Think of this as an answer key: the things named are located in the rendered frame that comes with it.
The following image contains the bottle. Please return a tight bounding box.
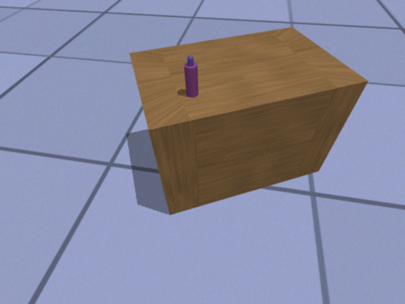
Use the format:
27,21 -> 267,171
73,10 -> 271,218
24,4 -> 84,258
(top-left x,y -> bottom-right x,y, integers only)
184,55 -> 199,98

